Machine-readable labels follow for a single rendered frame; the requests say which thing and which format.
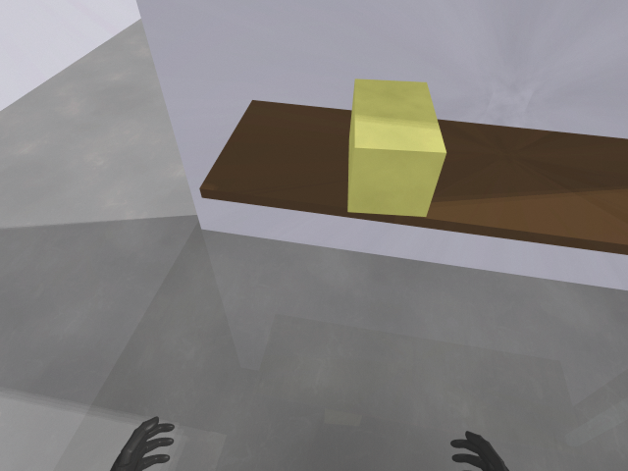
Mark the robot right hand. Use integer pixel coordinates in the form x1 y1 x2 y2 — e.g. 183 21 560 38
450 431 509 471

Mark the table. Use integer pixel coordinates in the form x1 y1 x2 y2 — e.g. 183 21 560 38
200 100 628 255

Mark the robot left hand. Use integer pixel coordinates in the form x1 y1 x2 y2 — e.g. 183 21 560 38
110 416 175 471

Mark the carton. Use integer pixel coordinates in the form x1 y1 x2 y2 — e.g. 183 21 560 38
347 78 446 217

